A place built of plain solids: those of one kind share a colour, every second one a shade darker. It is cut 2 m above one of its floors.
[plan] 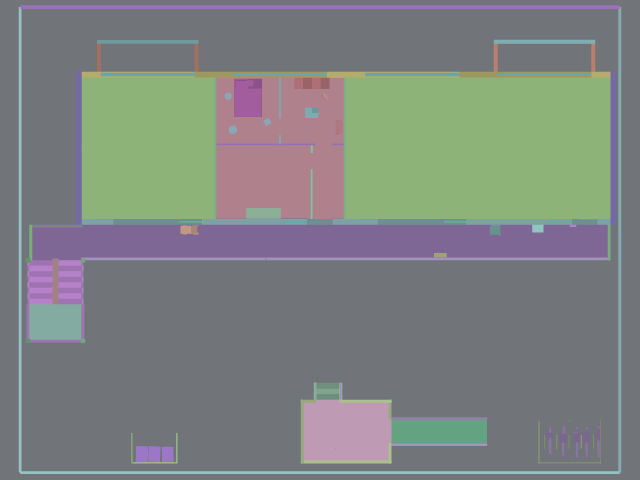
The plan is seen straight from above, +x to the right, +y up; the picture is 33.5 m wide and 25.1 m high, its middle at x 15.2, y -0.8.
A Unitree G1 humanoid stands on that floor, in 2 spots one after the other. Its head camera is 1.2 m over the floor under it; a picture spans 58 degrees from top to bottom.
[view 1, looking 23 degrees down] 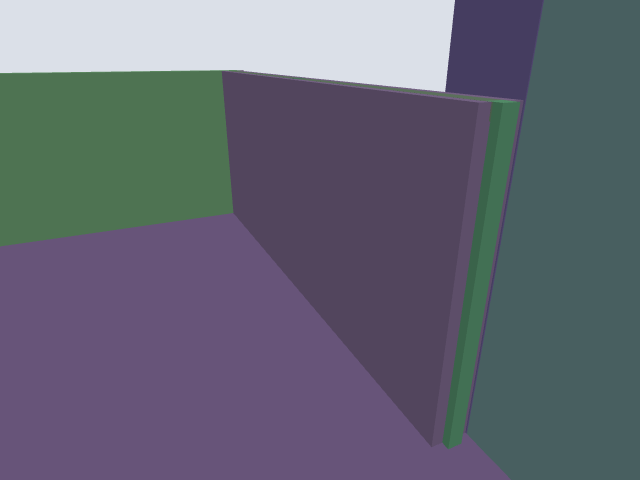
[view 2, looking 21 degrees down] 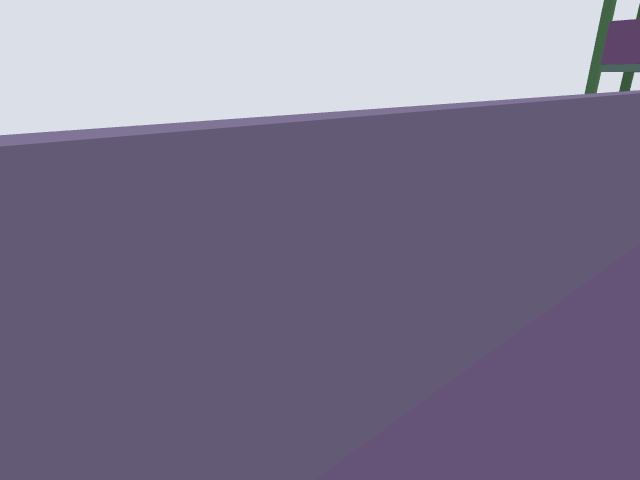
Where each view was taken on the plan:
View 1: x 3.54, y -0.93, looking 155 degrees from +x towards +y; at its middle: deck_back_whole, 2.02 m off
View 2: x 17.48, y -0.93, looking -130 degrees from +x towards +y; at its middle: deck_guard_whole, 1.09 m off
